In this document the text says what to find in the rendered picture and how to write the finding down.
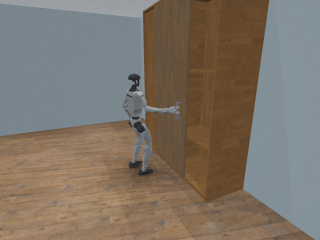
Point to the humanoid robot head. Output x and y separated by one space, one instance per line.
134 77

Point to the robot right forearm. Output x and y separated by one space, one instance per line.
156 110

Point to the robot left foot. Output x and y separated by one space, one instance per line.
131 164

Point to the robot right hand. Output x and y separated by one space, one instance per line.
172 110

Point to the right robot upper arm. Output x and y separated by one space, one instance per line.
140 96

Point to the left robot upper arm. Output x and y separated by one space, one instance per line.
125 100

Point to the robot left forearm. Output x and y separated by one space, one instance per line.
128 112

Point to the wardrobe door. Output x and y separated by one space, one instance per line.
172 40
150 52

